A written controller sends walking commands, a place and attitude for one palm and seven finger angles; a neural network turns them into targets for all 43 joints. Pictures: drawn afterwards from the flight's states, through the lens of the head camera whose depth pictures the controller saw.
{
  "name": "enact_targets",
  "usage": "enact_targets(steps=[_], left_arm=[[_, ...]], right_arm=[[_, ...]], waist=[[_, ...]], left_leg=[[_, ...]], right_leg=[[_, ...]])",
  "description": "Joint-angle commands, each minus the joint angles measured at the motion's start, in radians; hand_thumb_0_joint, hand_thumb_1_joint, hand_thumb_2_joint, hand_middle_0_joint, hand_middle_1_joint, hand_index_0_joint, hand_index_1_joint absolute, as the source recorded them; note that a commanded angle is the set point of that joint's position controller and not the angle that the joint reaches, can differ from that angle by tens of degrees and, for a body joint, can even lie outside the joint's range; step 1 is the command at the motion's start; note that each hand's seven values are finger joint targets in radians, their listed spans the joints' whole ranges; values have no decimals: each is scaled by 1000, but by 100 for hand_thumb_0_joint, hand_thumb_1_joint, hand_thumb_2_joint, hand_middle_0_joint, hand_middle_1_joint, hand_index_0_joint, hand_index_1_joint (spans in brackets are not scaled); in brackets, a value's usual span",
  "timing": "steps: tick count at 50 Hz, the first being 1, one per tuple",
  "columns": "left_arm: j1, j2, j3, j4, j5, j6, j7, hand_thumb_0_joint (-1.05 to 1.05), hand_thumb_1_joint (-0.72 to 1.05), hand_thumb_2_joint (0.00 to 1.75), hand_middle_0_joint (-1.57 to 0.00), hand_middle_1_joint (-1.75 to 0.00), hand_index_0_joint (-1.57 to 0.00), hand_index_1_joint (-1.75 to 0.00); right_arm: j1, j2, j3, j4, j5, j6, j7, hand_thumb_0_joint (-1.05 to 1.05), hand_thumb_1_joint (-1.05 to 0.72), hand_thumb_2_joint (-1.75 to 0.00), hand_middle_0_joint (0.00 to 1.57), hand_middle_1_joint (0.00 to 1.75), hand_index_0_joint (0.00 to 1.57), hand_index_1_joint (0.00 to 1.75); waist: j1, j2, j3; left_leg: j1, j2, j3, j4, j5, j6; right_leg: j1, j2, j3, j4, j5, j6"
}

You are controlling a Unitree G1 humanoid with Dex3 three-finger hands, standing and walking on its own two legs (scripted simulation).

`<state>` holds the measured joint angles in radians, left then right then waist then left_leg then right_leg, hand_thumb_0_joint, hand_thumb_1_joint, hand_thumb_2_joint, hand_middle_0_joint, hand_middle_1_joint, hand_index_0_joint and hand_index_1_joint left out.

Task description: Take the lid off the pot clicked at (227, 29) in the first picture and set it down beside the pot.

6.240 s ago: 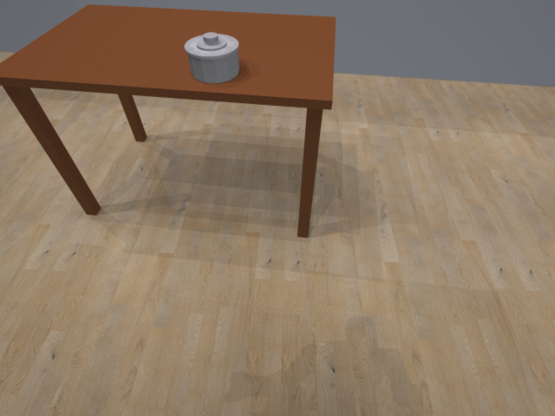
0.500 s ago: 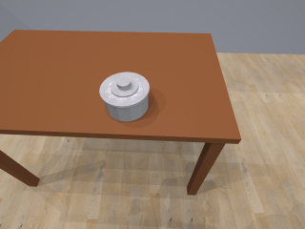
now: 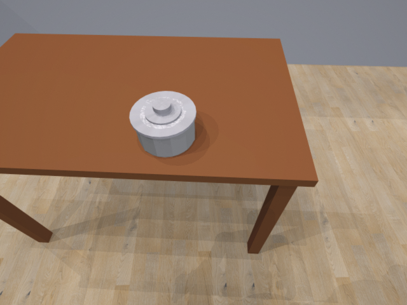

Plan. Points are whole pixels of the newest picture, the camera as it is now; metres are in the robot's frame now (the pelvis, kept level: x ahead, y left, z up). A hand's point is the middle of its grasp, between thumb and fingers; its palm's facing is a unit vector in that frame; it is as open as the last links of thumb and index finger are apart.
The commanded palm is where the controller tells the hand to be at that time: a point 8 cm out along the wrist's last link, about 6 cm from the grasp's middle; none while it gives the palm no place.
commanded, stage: shuffle to correct the standing spot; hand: left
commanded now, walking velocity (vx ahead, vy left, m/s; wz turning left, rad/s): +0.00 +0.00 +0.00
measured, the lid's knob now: (161, 105) +0.54 +0.14 +0.06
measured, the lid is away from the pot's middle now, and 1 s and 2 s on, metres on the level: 0.00 0.00 0.00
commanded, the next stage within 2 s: come to a stop and stand still in 0.34 s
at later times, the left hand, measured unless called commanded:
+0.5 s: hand out of the picture +0.10 +0.19 -0.17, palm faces -0.03 -0.97 -0.26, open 7.4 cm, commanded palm none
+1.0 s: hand (117, 300) +0.15 +0.21 -0.18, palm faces +0.01 -0.96 -0.27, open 7.3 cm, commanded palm none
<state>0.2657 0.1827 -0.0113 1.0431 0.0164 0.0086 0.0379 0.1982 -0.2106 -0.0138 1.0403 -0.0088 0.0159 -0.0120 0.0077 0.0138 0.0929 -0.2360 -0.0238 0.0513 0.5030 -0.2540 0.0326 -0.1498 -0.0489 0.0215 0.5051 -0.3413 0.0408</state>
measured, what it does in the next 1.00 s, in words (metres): steps on the spot: right foot, then left foot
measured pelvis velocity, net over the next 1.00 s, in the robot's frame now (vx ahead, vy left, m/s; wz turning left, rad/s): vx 0.09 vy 0.02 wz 0.00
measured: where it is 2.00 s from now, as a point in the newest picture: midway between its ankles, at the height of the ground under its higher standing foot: outside the picture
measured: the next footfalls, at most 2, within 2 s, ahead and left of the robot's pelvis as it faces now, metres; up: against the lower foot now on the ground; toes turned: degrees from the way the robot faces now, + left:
right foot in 0.56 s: +0.08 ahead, -0.09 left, +0.00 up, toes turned -3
left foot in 0.98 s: +0.15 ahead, +0.13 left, +0.00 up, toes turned +4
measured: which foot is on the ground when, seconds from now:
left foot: down 0.00-0.56, up 0.58-0.96, down 0.98-1.00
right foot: down 0.00-0.36, up 0.38-0.54, down 0.56-1.00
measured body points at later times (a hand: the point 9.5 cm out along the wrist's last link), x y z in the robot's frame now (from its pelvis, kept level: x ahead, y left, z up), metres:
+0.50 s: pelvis +0.06 +0.00 +0.00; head +0.11 -0.03 +0.44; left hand +0.10 +0.24 -0.15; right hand +0.02 -0.23 -0.17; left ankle +0.01 +0.10 -0.74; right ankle +0.02 -0.10 -0.71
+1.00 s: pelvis +0.09 +0.02 -0.01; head +0.15 +0.01 +0.44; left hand +0.15 +0.26 -0.16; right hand +0.19 -0.23 -0.15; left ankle +0.12 +0.13 -0.74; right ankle +0.07 -0.09 -0.73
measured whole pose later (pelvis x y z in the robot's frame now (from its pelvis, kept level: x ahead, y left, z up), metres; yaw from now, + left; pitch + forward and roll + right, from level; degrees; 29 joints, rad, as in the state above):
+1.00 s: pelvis +0.09 +0.02 -0.01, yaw +0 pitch -1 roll +1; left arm 0.20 0.20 0.03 0.95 0.02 0.03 0.04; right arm 0.11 -0.21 -0.04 0.94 0.00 0.02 -0.01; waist 0.01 -0.01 0.15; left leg -0.27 0.02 0.08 0.55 -0.21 -0.01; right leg -0.24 -0.05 -0.08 0.63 -0.36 -0.01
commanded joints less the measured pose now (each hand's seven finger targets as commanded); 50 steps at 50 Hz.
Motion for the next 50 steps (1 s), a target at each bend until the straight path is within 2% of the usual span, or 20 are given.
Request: enact_targets(steps=[1,6,11,16,17,19,21,24,26,27,28,29,31,35,41,45,47,48,49,50], left_arm=[[42,139,30,-40,1,-19,15,0,90,90,-20,-30,-20,-30],[49,148,37,-37,7,-18,4,0,90,90,-20,-30,-20,-30],[52,175,58,-43,6,-21,-2,0,90,90,-20,-30,-20,-30],[37,124,57,-61,7,-31,-10,0,90,90,-20,-30,-20,-30],[36,102,50,-66,6,-38,-10,0,90,90,-20,-30,-20,-30],[-50,82,42,-95,2,-45,-11,0,90,90,-20,-30,-20,-30],[-109,70,45,-112,-2,-42,-15,0,90,90,-20,-30,-20,-30],[-46,41,48,-102,-3,-42,-26,0,90,90,-20,-30,-20,-30],[118,67,57,-42,-1,-53,-14,0,90,90,-20,-30,-20,-30],[172,143,70,-19,1,-63,2,0,90,90,-20,-30,-20,-30],[163,211,77,-27,-6,-58,4,0,90,90,-20,-30,-20,-30],[115,200,68,-43,-7,-50,6,0,90,90,-20,-30,-20,-30],[18,150,70,-69,3,-46,21,0,90,90,-20,-30,-20,-30],[-1,157,71,-80,8,-40,26,0,90,90,-20,-30,-20,-30],[-12,191,91,-116,17,-21,25,0,90,90,-20,-30,-20,-30],[-53,195,86,-145,17,-11,21,0,90,90,-20,-30,-20,-30],[-83,179,76,-161,6,-4,19,0,90,90,-20,-30,-20,-30],[-73,155,66,-169,1,-3,16,0,90,90,-20,-30,-20,-30],[-47,103,59,-178,-8,3,17,0,90,90,-20,-30,-20,-30],[-28,79,50,-169,-12,9,20,0,90,90,-20,-30,-20,-30]], right_arm=[[30,-103,-23,-43,4,-19,-6,0,-90,-90,20,30,20,30],[51,-99,-25,-36,-3,-12,2,0,-90,-90,20,30,20,30],[77,-76,-27,-48,-8,-16,5,0,-90,-90,20,30,20,30],[176,-100,-30,-18,-7,-45,0,0,-90,-90,20,30,20,30],[227,-123,-36,-2,-8,-49,-6,0,-90,-90,20,30,20,30],[320,-141,-44,21,-13,-51,-15,0,-90,-90,20,30,20,30],[309,-121,-38,17,-17,-51,-17,0,-90,-90,20,30,20,30],[179,-112,-32,-16,-16,-48,-15,0,-90,-90,20,30,20,30],[130,-80,-20,-21,4,-49,-18,0,-90,-90,20,30,20,30],[147,-37,-17,-35,15,-44,-18,0,-90,-90,20,30,20,30],[165,-45,-24,-47,10,-22,-27,0,-90,-90,20,30,20,30],[180,-47,-28,-28,4,-10,-31,0,-90,-90,20,30,20,30],[146,-14,-26,-5,2,3,-25,0,-90,-90,20,30,20,30],[118,0,-35,-15,13,12,-15,0,-90,-90,20,30,20,30],[32,-25,-47,-77,10,22,-7,0,-90,-90,20,30,20,30],[32,-32,-46,-101,14,19,-4,0,-90,-90,20,30,20,30],[100,-44,-44,-84,11,10,-3,0,-90,-90,20,30,20,30],[111,-72,-46,-79,6,1,-3,0,-90,-90,20,30,20,30],[102,-125,-47,-96,-1,-7,-6,0,-90,-90,20,30,20,30],[86,-135,-39,-114,-2,-2,-7,0,-90,-90,20,30,20,30]], waist=[[-9,-16,-61],[-6,-32,7],[-11,-108,52],[-33,78,-35],[-46,149,-77],[-77,208,-66],[-66,140,-25],[9,81,-39],[86,-64,-116],[73,-249,-139],[52,-267,-144],[29,-148,-116],[7,-129,1],[-3,-134,-89],[15,-167,-117],[-18,-197,-123],[-56,-152,-139],[-53,-67,-154],[-39,143,-156],[-31,213,-149]], left_leg=[[100,113,-110,-78,180,4],[31,82,-100,-82,-127,4],[-51,37,-41,9,-141,-11],[140,129,-150,-65,178,52],[240,185,-221,-82,358,95],[392,295,-350,-119,692,199],[307,320,-331,-138,638,228],[96,250,-204,-145,400,153],[-8,139,-90,54,322,51],[-154,53,-42,174,24,-9],[-203,24,-32,324,-337,-52],[-192,51,-73,402,-397,-62],[-218,86,-74,462,-344,-69],[-210,60,-33,399,-271,-88],[-203,32,2,360,-201,-99],[-82,32,15,192,-92,-91],[116,48,25,-40,180,-75],[217,109,-6,-80,390,-47],[255,279,-203,-112,714,48],[140,357,-232,-156,892,151]], right_leg=[[-87,-62,44,-84,207,-48],[-129,-62,81,-144,-121,-74],[-121,-111,157,-179,-201,-127],[-153,-11,-29,87,95,-86],[-208,23,-94,202,86,-68],[-429,41,-101,403,-270,-55],[-442,-4,-71,470,-290,-68],[-199,-16,-80,233,-164,-69],[97,-33,-46,-95,218,-58],[215,-227,193,-165,489,-129],[209,-393,334,-193,712,-231],[118,-408,327,-191,639,-316],[2,-348,259,-163,673,-330],[102,-262,67,-64,1042,-271],[133,-258,58,-34,1061,-250],[59,-233,39,-3,943,-213],[-38,-175,0,67,745,-139],[-102,-116,-36,131,556,-92],[-203,-21,-63,238,180,-34],[-146,11,-40,379,-251,-18]])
